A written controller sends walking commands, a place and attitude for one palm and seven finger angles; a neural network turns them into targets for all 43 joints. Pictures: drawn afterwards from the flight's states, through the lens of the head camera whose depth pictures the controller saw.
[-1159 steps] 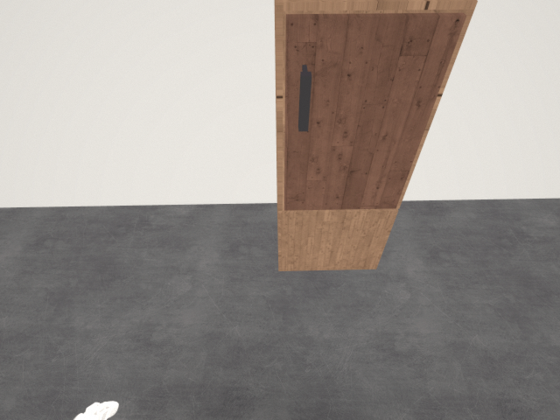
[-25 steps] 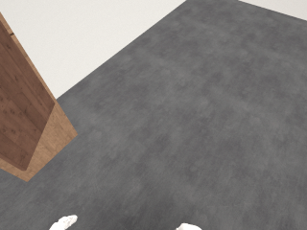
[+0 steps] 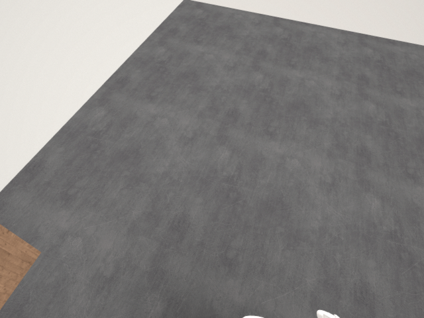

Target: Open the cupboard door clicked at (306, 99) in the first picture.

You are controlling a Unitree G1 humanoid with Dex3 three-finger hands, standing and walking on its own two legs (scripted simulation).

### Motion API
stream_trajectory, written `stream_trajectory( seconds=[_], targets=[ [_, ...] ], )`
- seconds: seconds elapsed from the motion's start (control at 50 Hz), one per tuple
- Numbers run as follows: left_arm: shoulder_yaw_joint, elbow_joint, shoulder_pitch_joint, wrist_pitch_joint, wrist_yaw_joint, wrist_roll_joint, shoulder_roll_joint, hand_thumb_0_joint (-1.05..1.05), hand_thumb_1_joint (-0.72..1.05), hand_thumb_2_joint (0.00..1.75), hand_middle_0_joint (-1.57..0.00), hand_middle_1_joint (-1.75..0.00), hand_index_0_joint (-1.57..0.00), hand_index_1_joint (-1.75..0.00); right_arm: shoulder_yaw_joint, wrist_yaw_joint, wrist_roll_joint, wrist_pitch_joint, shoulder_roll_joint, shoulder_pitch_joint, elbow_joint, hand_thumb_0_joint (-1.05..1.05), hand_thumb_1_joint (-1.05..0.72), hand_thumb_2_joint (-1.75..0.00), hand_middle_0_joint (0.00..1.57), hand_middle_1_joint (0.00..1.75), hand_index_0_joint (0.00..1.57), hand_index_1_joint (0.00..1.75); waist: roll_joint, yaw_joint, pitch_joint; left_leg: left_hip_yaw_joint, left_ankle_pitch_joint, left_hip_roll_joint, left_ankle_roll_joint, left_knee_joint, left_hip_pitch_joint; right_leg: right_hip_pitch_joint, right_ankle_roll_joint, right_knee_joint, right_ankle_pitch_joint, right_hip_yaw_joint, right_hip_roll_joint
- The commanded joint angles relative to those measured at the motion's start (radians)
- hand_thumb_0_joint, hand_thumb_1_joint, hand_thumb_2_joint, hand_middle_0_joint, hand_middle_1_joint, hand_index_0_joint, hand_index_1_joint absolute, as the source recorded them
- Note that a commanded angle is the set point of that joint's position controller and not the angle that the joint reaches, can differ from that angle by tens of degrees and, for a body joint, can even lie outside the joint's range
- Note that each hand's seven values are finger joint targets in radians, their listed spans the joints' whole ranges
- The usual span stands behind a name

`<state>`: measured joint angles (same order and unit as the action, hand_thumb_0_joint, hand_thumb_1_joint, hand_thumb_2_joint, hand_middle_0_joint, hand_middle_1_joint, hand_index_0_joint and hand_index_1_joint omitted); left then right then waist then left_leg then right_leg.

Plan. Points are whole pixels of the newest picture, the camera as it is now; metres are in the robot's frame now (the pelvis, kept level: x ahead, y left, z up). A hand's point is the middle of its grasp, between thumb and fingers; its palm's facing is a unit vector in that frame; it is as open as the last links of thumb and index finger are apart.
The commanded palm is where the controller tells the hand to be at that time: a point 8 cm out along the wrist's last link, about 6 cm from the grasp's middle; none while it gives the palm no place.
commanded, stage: walk to a spot facing it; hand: left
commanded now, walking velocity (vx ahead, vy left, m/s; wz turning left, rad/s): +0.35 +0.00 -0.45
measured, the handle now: out of the picture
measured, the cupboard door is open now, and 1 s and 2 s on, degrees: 32 32 32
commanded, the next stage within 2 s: turn to face it in 1.00 s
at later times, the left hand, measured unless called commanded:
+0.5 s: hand (174, 237) +0.31 +0.11 -0.16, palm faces -0.18 -0.97 -0.18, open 7.2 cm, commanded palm none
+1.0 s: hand (217, 163) +0.56 +0.02 -0.16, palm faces -0.21 -0.96 -0.19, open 7.4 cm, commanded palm none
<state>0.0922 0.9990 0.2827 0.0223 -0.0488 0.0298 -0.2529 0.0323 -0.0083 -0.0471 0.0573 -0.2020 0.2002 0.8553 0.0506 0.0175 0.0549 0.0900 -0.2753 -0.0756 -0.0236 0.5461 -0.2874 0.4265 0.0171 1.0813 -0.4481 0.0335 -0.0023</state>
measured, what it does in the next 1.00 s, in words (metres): walks ahead: right foot, then left foot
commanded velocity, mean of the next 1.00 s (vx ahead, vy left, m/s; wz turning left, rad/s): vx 0.36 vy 0.00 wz -0.17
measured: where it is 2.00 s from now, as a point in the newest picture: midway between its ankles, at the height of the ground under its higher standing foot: (256, 215)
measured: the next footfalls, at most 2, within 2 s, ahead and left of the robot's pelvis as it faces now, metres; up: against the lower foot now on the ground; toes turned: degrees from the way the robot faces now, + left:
right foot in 0.24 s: +0.20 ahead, -0.16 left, +0.00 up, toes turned -12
left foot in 0.58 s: +0.40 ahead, +0.05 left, +0.00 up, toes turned -4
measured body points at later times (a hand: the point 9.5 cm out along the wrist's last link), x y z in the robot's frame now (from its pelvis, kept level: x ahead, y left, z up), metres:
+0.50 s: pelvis +0.22 -0.06 +0.01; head +0.26 -0.06 +0.46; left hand +0.32 +0.16 -0.15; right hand +0.21 -0.31 -0.13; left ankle +0.30 +0.08 -0.70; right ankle +0.16 -0.15 -0.73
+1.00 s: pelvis +0.45 -0.15 +0.00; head +0.48 -0.16 +0.45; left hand +0.57 +0.07 -0.15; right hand +0.36 -0.38 -0.16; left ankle +0.41 +0.00 -0.66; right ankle +0.44 -0.26 -0.73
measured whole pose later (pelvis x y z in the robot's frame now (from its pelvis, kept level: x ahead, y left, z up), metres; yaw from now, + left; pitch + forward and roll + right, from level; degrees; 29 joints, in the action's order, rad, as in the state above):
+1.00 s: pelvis +0.45 -0.15 +0.00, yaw -14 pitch +0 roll +0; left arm 0.06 1.02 0.21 -0.06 -0.02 0.02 -0.17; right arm 0.06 0.01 -0.03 -0.01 -0.20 0.32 1.11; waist -0.02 -0.02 0.05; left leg 0.08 -0.45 -0.12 -0.02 1.07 -0.39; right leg 0.30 0.02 0.57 -0.28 -0.12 0.05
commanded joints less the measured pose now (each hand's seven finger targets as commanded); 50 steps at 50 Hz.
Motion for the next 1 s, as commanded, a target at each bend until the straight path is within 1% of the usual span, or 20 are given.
stream_trajectory(
  seconds=[0.0,0.1,0.14,0.18,0.2,0.22,0.24,0.3,0.34,0.5,0.52,0.56,0.6,0.64,0.72,0.82,0.84,0.86,0.9,0.98],
  targets=[
    [0.007,-0.151,-0.130,-0.037,-0.027,0.003,-0.025,0.00,0.90,0.90,-0.20,-0.30,-0.20,-0.30,0.040,-0.019,0.006,0.020,-0.179,0.118,0.013,0.00,-0.90,-0.90,0.20,0.30,0.20,0.30,-0.274,-0.030,0.026,-0.195,-0.027,-0.253,0.124,-0.357,0.156,0.264,-0.024,0.017,0.129,-0.028,0.099],
    [-0.018,-0.163,-0.215,-0.036,-0.030,-0.004,-0.004,0.00,0.90,0.90,-0.20,-0.30,-0.20,-0.30,0.045,-0.007,0.004,0.015,-0.188,0.190,0.061,0.00,-0.90,-0.90,0.20,0.30,0.20,0.30,-0.231,-0.059,-0.041,0.002,0.182,-0.221,0.102,-0.290,0.181,0.061,-0.011,-0.338,0.158,-0.156,0.041],
    [-0.012,-0.152,-0.204,-0.034,-0.028,-0.003,-0.017,0.00,0.90,0.90,-0.20,-0.30,-0.20,-0.30,0.046,-0.004,0.003,0.007,-0.199,0.178,0.071,0.00,-0.90,-0.90,0.20,0.30,0.20,0.30,-0.197,-0.037,-0.035,0.017,0.132,-0.241,0.098,-0.263,0.134,-0.050,0.000,-0.407,0.188,-0.169,0.029],
    [0.010,-0.093,-0.035,-0.040,-0.018,0.000,-0.075,0.00,0.90,0.90,-0.20,-0.30,-0.20,-0.30,0.039,-0.002,0.010,0.000,-0.192,0.138,0.072,0.00,-0.90,-0.90,0.20,0.30,0.20,0.30,-0.072,0.062,-0.089,0.073,0.188,-0.195,0.060,-0.020,0.006,-0.361,0.035,-0.518,0.199,-0.162,-0.005],
    [0.032,-0.045,0.139,-0.053,-0.001,0.008,-0.165,0.00,0.90,0.90,-0.20,-0.30,-0.20,-0.30,0.027,0.010,0.026,0.003,-0.146,0.108,0.054,0.00,-0.90,-0.90,0.20,0.30,0.20,0.30,0.119,0.147,-0.172,0.167,0.111,-0.100,0.015,0.279,-0.199,-0.616,0.109,-0.625,0.026,0.062,0.142],
    [0.060,-0.016,0.252,-0.058,0.019,-0.001,-0.285,0.00,0.90,0.90,-0.20,-0.30,-0.20,-0.30,0.011,0.013,0.043,0.009,-0.081,0.071,0.004,0.00,-0.90,-0.90,0.20,0.30,0.20,0.30,0.387,0.181,-0.228,0.116,-0.356,0.030,-0.013,0.613,-0.432,-0.718,0.215,-0.807,0.013,0.534,0.417],
    [0.056,-0.020,0.204,-0.053,0.031,-0.019,-0.276,0.00,0.90,0.90,-0.20,-0.30,-0.20,-0.30,0.022,0.008,0.038,0.007,-0.133,0.024,0.007,0.00,-0.90,-0.90,0.20,0.30,0.20,0.30,0.261,0.160,-0.160,-0.048,-0.317,-0.026,0.002,0.737,-0.506,-0.654,0.243,-0.852,0.024,0.558,0.420],
    [0.017,-0.086,-0.055,-0.057,0.050,-0.011,-0.148,0.00,0.90,0.90,-0.20,-0.30,-0.20,-0.30,0.032,0.009,0.026,-0.006,-0.116,0.056,0.065,0.00,-0.90,-0.90,0.20,0.30,0.20,0.30,0.135,0.010,-0.065,-0.085,-0.158,-0.114,-0.023,0.616,-0.349,-0.313,0.195,-0.846,0.121,0.281,0.316],
    [0.009,-0.086,-0.082,-0.073,0.049,-0.007,-0.117,0.00,0.90,0.90,-0.20,-0.30,-0.20,-0.30,0.024,0.014,0.020,-0.022,-0.076,0.100,0.089,0.00,-0.90,-0.90,0.20,0.30,0.20,0.30,0.099,-0.030,-0.057,-0.044,-0.110,-0.096,-0.030,0.483,-0.234,-0.215,0.181,-0.848,0.283,0.159,0.269],
    [0.010,-0.011,-0.032,-0.084,0.035,-0.018,-0.109,0.00,0.90,0.90,-0.20,-0.30,-0.20,-0.30,0.032,0.026,0.018,0.005,-0.066,0.096,0.097,0.00,-0.90,-0.90,0.20,0.30,0.20,0.30,-0.007,-0.050,-0.037,0.049,0.117,0.007,-0.024,-0.048,0.079,-0.168,0.123,-0.748,0.201,0.089,0.164],
    [0.004,-0.019,-0.050,-0.084,0.033,-0.018,-0.086,0.00,0.90,0.90,-0.20,-0.30,-0.20,-0.30,0.042,0.017,0.017,0.014,-0.112,0.190,0.126,0.00,-0.90,-0.90,0.20,0.30,0.20,0.30,-0.100,-0.100,-0.069,-0.004,0.074,-0.027,0.003,-0.090,0.225,-0.096,0.098,-0.592,0.246,0.048,0.123],
    [-0.021,-0.060,-0.049,-0.090,0.026,-0.020,-0.006,0.00,0.90,0.90,-0.20,-0.30,-0.20,-0.30,0.074,-0.003,-0.006,0.015,-0.259,0.409,0.171,0.00,-0.90,-0.90,0.20,0.30,0.20,0.30,-0.401,-0.170,-0.175,-0.551,-0.096,-0.416,0.200,-0.302,0.469,0.221,0.024,-0.014,-0.111,-0.086,-0.043],
    [-0.015,-0.083,-0.148,-0.095,0.025,-0.007,-0.030,0.00,0.90,0.90,-0.20,-0.30,-0.20,-0.30,0.064,-0.004,-0.002,0.008,-0.212,0.335,0.141,0.00,-0.90,-0.90,0.20,0.30,0.20,0.30,-0.170,-0.142,-0.046,-0.519,-0.082,-0.409,0.238,-0.314,0.324,0.330,0.024,0.174,-0.029,-0.004,0.052],
    [-0.009,-0.072,-0.165,-0.083,0.014,-0.002,-0.016,0.00,0.90,0.90,-0.20,-0.30,-0.20,-0.30,0.044,-0.009,0.003,0.022,-0.133,0.240,0.136,0.00,-0.90,-0.90,0.20,0.30,0.20,0.30,-0.207,-0.088,0.055,-0.357,-0.019,-0.343,0.182,-0.358,0.169,0.306,0.006,0.141,0.082,0.013,0.111],
    [-0.026,-0.062,-0.131,-0.061,-0.004,-0.007,0.032,0.00,0.90,0.90,-0.20,-0.30,-0.20,-0.30,0.048,-0.007,0.006,0.027,-0.144,0.177,0.145,0.00,-0.90,-0.90,0.20,0.30,0.20,0.30,-0.220,-0.040,-0.029,-0.042,0.158,-0.230,0.124,-0.320,0.142,0.071,-0.015,-0.283,0.123,-0.090,0.105],
    [0.000,0.016,0.053,-0.068,0.001,0.000,-0.026,0.00,0.90,0.90,-0.20,-0.30,-0.20,-0.30,0.049,0.010,0.014,0.000,-0.144,0.127,0.159,0.00,-0.90,-0.90,0.20,0.30,0.20,0.30,-0.049,0.052,-0.073,0.035,-0.120,-0.146,0.067,-0.120,-0.032,-0.334,0.003,-0.524,0.229,-0.170,0.022],
    [0.021,0.049,0.177,-0.077,0.011,0.006,-0.103,0.00,0.90,0.90,-0.20,-0.30,-0.20,-0.30,0.038,0.015,0.027,-0.001,-0.104,0.095,0.143,0.00,-0.90,-0.90,0.20,0.30,0.20,0.30,0.114,0.120,-0.092,0.127,-0.155,-0.057,0.028,0.147,-0.185,-0.486,0.056,-0.646,0.034,0.030,0.154],
    [0.048,0.073,0.273,-0.080,0.026,0.003,-0.225,0.00,0.90,0.90,-0.20,-0.30,-0.20,-0.30,0.023,0.022,0.037,-0.002,-0.040,0.076,0.104,0.00,-0.90,-0.90,0.20,0.30,0.20,0.30,0.418,0.155,-0.120,0.122,-0.375,0.044,0.006,0.471,-0.392,-0.580,0.162,-0.872,-0.167,0.467,0.406],
    [0.035,0.049,0.181,-0.071,0.044,-0.017,-0.170,0.00,0.90,0.90,-0.20,-0.30,-0.20,-0.30,0.037,0.027,0.031,-0.002,-0.072,-0.004,0.089,0.00,-0.90,-0.90,0.20,0.30,0.20,0.30,0.136,0.103,0.012,-0.040,-0.228,-0.054,0.020,0.664,-0.473,-0.456,0.217,-0.946,-0.181,0.468,0.432],
    [-0.006,0.028,0.046,-0.096,0.057,-0.003,-0.045,0.00,0.90,0.90,-0.20,-0.30,-0.20,-0.30,0.025,0.020,0.025,-0.015,-0.024,0.045,0.137,0.00,-0.90,-0.90,0.20,0.30,0.20,0.30,0.109,-0.004,-0.027,-0.054,-0.137,-0.095,-0.006,0.451,-0.266,-0.271,0.155,-0.868,0.338,0.114,0.339]
  ],
)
